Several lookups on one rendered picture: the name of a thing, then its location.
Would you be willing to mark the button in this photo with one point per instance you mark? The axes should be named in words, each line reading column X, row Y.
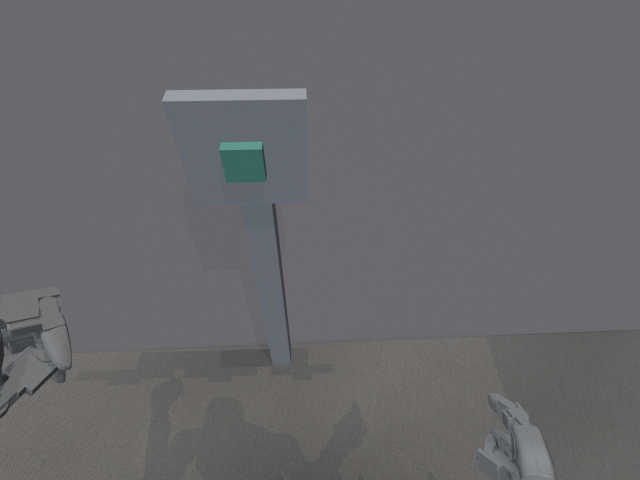
column 243, row 161

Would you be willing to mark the robot right hand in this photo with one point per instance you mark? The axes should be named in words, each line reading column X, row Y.
column 524, row 453

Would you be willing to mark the panel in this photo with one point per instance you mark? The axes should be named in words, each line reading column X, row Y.
column 199, row 121

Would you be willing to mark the robot left hand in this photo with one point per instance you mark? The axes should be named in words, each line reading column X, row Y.
column 31, row 323

